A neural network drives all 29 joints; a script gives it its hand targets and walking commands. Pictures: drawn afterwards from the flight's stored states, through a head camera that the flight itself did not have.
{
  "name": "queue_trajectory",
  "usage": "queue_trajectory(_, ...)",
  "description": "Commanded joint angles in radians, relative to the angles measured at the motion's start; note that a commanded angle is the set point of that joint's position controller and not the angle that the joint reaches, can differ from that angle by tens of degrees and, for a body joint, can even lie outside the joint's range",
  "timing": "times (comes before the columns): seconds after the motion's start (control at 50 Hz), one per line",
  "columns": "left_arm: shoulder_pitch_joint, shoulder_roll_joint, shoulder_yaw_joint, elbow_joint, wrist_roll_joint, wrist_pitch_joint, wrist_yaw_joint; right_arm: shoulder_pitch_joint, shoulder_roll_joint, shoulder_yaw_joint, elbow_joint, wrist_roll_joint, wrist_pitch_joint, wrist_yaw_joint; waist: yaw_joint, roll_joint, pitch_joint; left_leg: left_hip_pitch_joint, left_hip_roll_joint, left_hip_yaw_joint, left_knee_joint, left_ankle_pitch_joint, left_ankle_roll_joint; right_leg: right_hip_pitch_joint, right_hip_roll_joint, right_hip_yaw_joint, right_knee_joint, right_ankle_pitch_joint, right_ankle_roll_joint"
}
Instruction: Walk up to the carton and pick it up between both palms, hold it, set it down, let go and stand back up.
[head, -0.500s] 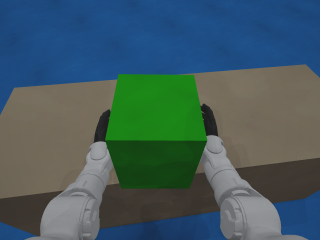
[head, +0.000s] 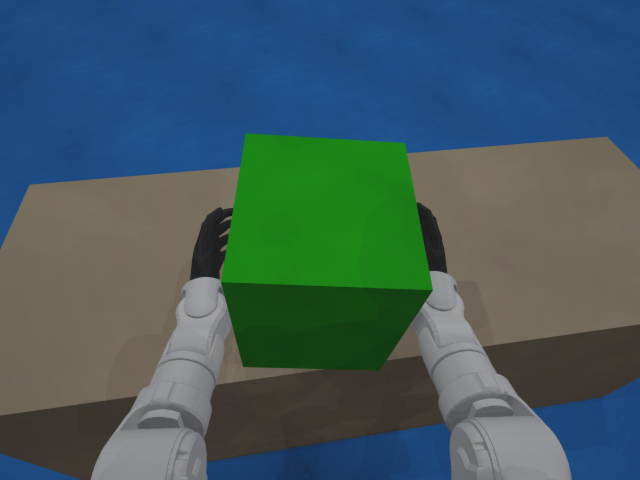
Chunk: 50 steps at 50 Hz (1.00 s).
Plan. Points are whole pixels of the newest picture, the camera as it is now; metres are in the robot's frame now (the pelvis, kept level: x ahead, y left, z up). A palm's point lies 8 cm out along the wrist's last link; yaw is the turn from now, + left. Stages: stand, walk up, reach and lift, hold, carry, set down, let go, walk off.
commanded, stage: reach and lift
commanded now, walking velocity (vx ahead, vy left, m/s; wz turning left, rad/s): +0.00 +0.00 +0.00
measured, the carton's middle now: (318, 262) +0.38 -0.01 +0.05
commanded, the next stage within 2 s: hold in 1.60 s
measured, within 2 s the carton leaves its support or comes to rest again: neither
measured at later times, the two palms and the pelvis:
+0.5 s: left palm (181, 243) +0.36 +0.15 +0.13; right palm (436, 243) +0.35 -0.15 +0.12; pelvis +0.01 +0.01 +0.01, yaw +1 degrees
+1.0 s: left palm (168, 221) +0.35 +0.15 +0.17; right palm (439, 236) +0.34 -0.14 +0.14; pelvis -0.04 +0.01 +0.01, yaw +0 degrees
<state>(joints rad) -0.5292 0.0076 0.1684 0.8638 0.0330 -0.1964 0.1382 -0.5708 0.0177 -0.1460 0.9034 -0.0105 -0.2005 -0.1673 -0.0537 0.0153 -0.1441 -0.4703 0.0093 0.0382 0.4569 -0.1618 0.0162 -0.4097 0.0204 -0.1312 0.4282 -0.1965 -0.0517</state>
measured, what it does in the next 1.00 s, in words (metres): stands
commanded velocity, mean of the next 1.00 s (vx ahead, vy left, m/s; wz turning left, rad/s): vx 0.00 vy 0.00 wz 0.00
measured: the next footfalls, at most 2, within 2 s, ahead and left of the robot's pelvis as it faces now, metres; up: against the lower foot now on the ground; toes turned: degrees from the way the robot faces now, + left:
none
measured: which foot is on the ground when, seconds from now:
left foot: down 0.00-1.00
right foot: down 0.00-1.00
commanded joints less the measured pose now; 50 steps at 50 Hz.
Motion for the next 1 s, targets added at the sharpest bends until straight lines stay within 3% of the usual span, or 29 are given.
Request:
queue_trajectory(0.0,-0.872,-0.727,-0.455,-0.425,0.033,-0.024,-0.096,-0.62,0.745,0.481,-0.268,-0.026,0.006,0.146,-0.011,0.026,-0.591,0.324,0.005,-0.101,-0.036,0.285,-0.044,0.346,-0.008,0.114,-0.023,0.431,0.071)
queue_trajectory(0.18,-0.759,-0.75,-0.591,-0.737,0.0,0.251,-0.107,-0.651,0.695,0.622,-0.609,0.116,0.155,0.136,-0.016,0.021,-0.577,0.515,-0.012,-0.138,0.009,0.503,-0.056,0.353,0.013,0.104,-0.051,0.505,0.087)
queue_trajectory(0.26,-0.662,-0.721,-0.629,-0.847,0.002,0.375,-0.122,-0.589,0.647,0.657,-0.734,0.152,0.224,0.109,-0.034,0.016,-0.529,0.575,-0.018,-0.151,0.015,0.579,-0.058,0.353,0.016,0.107,-0.068,0.537,0.101)
queue_trajectory(0.4,-0.508,-0.653,-0.6,-0.935,0.043,0.568,-0.185,-0.508,0.553,0.626,-0.854,0.16,0.302,0.052,-0.066,0.009,-0.371,0.641,-0.016,-0.13,-0.006,0.6,-0.062,0.373,0.015,0.101,-0.113,0.579,0.105)
queue_trajectory(0.5,-0.498,-0.625,-0.587,-0.988,0.074,0.633,-0.211,-0.536,0.524,0.594,-0.89,0.138,0.306,0.049,-0.062,0.021,-0.305,0.632,-0.014,-0.104,-0.043,0.485,-0.06,0.394,0.008,0.085,-0.135,0.504,0.108)
queue_trajectory(0.62,-0.579,-0.607,-0.549,-0.927,0.101,0.67,-0.219,-0.673,0.521,0.521,-0.871,0.077,0.27,0.096,-0.027,0.014,-0.261,0.57,-0.005,-0.072,-0.127,0.151,-0.025,0.363,-0.013,0.066,-0.168,0.235,0.102)
queue_trajectory(0.74,-0.795,-0.599,-0.458,-0.762,0.096,0.672,-0.206,-0.873,0.523,0.366,-0.721,-0.009,0.245,0.159,0.004,0.008,-0.267,0.497,0.008,-0.054,-0.2,-0.168,0.018,0.288,-0.033,0.048,-0.185,-0.121,0.079)
queue_trajectory(0.88,-0.932,-0.602,-0.344,-0.596,0.099,0.661,-0.195,-1.007,0.48,0.228,-0.491,-0.06,0.235,0.185,-0.007,0.006,-0.302,0.531,0.026,-0.087,-0.211,-0.228,0.015,0.255,-0.03,0.036,-0.155,-0.17,0.062)
queue_trajectory(0.98,-0.924,-0.593,-0.301,-0.575,0.101,0.669,-0.201,-1.01,0.462,0.204,-0.41,-0.041,0.238,0.182,-0.026,-0.003,-0.323,0.592,0.02,-0.08,-0.197,-0.116,0.009,0.291,-0.024,0.034,-0.172,-0.086,0.056)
